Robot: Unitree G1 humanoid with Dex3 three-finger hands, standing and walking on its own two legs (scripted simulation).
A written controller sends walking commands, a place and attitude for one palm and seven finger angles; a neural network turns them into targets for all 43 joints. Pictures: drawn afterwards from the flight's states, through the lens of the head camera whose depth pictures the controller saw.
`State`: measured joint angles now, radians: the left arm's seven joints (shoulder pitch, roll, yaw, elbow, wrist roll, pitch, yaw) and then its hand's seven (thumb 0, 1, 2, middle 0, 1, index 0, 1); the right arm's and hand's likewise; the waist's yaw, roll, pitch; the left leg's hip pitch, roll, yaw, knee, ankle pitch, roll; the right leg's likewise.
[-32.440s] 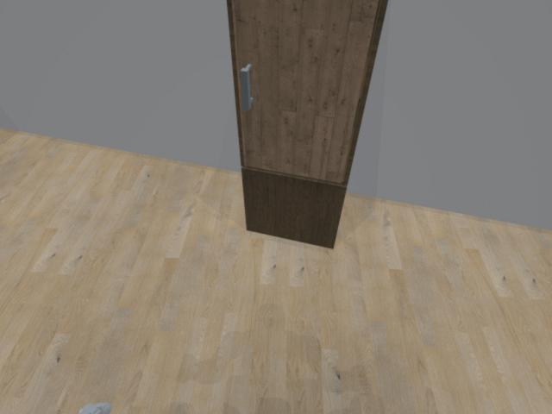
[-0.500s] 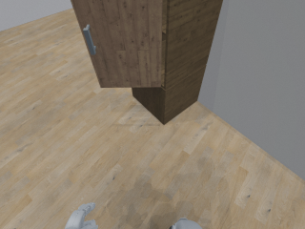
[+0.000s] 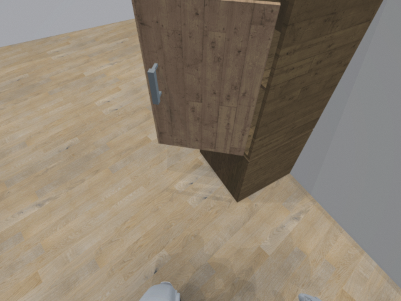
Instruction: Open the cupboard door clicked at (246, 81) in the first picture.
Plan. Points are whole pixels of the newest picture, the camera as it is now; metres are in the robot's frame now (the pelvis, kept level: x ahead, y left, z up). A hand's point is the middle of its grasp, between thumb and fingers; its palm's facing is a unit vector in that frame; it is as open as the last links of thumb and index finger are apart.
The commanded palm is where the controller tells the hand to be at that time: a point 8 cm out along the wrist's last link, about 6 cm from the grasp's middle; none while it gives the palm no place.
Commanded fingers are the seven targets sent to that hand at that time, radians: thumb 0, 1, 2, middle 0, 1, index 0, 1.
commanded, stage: take the last steps up to it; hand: left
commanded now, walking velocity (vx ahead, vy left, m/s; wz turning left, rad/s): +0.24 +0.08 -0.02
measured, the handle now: (155, 84) +0.72 +0.24 -0.01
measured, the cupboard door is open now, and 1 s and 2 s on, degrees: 50 50 50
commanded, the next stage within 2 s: come to a stop and stand still in 0.22 s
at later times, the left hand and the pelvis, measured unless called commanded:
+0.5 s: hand (126, 243) +0.26 +0.23 -0.17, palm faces -0.04 -0.97 -0.25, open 7.3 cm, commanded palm none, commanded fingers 0.00 0.90 0.90 -0.20 -0.30 -0.20 -0.30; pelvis +0.15 +0.04 -0.01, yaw -3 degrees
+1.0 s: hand (87, 278) +0.17 +0.30 -0.18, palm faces -0.04 -0.95 -0.30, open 7.3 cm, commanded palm none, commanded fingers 0.00 0.90 0.90 -0.20 -0.30 -0.20 -0.30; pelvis +0.12 +0.09 -0.02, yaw -5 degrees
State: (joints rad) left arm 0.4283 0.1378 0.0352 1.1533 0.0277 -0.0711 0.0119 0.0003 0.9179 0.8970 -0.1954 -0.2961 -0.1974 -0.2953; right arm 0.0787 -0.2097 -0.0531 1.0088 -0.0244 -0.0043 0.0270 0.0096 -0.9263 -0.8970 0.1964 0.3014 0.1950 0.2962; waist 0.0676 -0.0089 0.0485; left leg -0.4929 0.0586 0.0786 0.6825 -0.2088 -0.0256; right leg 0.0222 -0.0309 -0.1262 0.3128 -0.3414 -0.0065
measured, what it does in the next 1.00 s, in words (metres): walks ahead: left foot, then right foot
